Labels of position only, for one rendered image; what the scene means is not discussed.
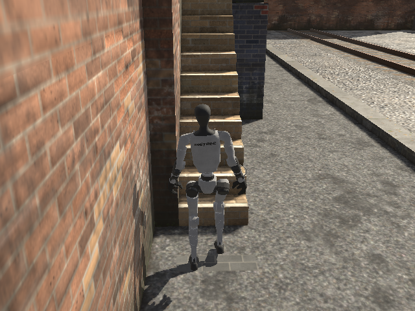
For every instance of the left robot upper arm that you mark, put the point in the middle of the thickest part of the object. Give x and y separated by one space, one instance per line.
181 150

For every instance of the robot right hand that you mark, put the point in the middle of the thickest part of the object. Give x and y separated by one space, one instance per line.
242 185

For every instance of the humanoid robot head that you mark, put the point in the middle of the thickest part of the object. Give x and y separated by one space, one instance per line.
202 114

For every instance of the robot right forearm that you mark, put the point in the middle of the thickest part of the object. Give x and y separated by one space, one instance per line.
238 172

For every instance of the robot left forearm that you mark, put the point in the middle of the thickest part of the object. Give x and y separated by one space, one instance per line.
175 174

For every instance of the robot left hand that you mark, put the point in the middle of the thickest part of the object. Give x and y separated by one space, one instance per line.
170 187

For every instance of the robot right foot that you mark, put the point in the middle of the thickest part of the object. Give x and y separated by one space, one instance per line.
220 248

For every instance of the right robot upper arm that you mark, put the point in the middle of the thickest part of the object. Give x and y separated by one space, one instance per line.
228 146

